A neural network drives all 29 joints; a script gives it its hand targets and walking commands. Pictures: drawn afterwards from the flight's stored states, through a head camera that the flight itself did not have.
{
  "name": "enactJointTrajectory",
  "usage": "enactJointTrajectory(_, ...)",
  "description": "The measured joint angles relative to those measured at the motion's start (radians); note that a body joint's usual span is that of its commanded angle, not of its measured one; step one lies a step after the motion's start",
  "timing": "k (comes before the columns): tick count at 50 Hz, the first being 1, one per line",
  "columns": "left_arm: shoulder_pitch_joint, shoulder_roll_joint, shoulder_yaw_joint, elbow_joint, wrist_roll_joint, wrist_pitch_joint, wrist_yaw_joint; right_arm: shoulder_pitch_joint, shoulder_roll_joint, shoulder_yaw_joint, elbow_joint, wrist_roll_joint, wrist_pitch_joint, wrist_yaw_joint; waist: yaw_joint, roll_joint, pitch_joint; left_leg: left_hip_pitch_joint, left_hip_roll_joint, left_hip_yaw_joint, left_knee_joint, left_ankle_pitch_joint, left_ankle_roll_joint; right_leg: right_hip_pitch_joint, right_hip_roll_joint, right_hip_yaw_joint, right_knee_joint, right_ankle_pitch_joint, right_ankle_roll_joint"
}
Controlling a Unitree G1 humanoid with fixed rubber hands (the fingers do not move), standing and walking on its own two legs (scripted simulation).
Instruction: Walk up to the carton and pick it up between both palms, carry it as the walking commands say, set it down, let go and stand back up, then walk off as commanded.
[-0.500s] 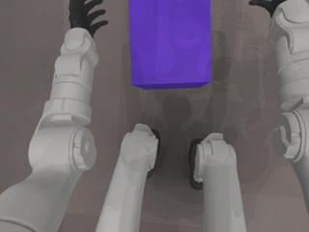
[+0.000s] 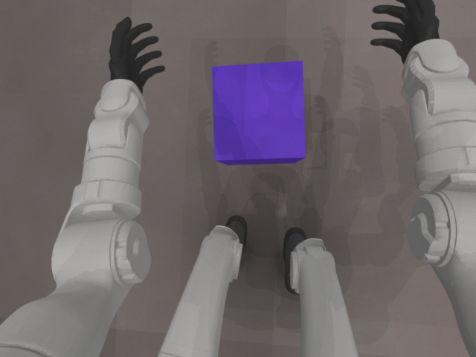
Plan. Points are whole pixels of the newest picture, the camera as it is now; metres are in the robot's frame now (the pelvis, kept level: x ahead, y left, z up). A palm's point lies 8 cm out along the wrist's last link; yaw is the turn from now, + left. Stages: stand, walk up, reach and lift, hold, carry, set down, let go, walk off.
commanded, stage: set down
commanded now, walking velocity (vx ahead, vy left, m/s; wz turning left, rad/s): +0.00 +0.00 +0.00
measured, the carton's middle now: (259, 121) +0.52 +0.06 -0.50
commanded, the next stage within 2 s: let go in 0.20 s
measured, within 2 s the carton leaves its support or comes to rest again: neither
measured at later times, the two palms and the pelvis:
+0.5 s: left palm (103, 106) +0.43 +0.24 -0.04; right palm (443, 93) +0.48 -0.17 -0.04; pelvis +0.04 +0.00 +0.08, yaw -1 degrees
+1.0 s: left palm (9, 265) +0.26 +0.24 +0.07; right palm out of the picture +0.30 -0.21 +0.06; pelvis +0.08 +0.01 +0.14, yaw +0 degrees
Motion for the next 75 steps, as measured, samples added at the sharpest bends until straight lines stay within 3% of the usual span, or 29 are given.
enactJointTrajectory(11, 0.028, -0.051, 0.063, 0.027, 0.101, -0.032, -0.027, 0.035, 0.033, -0.075, 0.035, -0.085, -0.034, 0.028, -0.003, -0.004, 0.005, 0.175, 0.0, -0.006, -0.215, 0.072, 0.0, 0.172, -0.006, 0.01, -0.212, 0.071, -0.001)
enactJointTrajectory(16, 0.088, -0.062, 0.064, -0.006, 0.149, -0.048, -0.045, 0.102, 0.074, -0.101, -0.017, -0.12, -0.045, 0.005, -0.017, -0.005, 0.013, 0.211, 0.003, -0.011, -0.255, 0.077, 0.0, 0.211, -0.005, 0.009, -0.257, 0.079, -0.001)
enactJointTrajectory(25, 0.419, -0.012, -0.069, -0.169, 0.134, -0.059, -0.125, 0.48, 0.204, -0.031, -0.298, -0.115, -0.035, -0.095, -0.046, 0.01, 0.017, 0.392, 0.012, -0.011, -0.357, 0.077, 0.013, 0.399, 0.0, 0.017, -0.38, 0.091, 0.004)
enactJointTrajectory(32, 0.652, 0.009, -0.157, -0.195, 0.08, -0.088, -0.158, 0.743, 0.223, 0.008, -0.358, -0.086, -0.076, -0.097, -0.04, 0.033, -0.01, 0.611, 0.006, -0.019, -0.448, 0.078, 0.021, 0.628, -0.009, 0.017, -0.484, 0.095, 0.008)
enactJointTrajectory(44, 1.042, -0.006, -0.295, -0.278, 0.033, -0.151, -0.14, 1.124, 0.194, 0.069, -0.394, -0.022, -0.165, -0.04, -0.041, 0.044, 0.056, 1.03, -0.003, -0.032, -0.592, 0.079, 0.027, 1.054, -0.023, 0.015, -0.635, 0.096, 0.005)
enactJointTrajectory(53, 1.263, 0.011, -0.334, -0.359, 0.025, -0.146, -0.133, 1.385, 0.174, 0.123, -0.499, 0.006, -0.171, -0.005, -0.069, 0.043, 0.114, 1.32, -0.001, -0.047, -0.695, 0.082, 0.023, 1.348, -0.025, 0.008, -0.746, 0.101, -0.004)
enactJointTrajectory(64, 1.278, 0.038, -0.345, -0.357, 0.04, -0.061, -0.141, 1.478, 0.16, 0.152, -0.547, 0.011, -0.089, 0.025, -0.099, 0.022, 0.159, 1.547, 0.002, -0.046, -0.749, 0.074, 0.019, 1.567, -0.024, 0.012, -0.785, 0.087, -0.015)
enactJointTrajectory(75, 1.27, 0.033, -0.34, -0.373, 0.047, 0.032, -0.111, 1.482, 0.164, 0.151, -0.534, 0.024, -0.074, 0.012, -0.1, 0.016, 0.166, 1.577, -0.001, -0.058, -0.728, 0.059, 0.018, 1.604, -0.026, 0.0, -0.771, 0.072, -0.016)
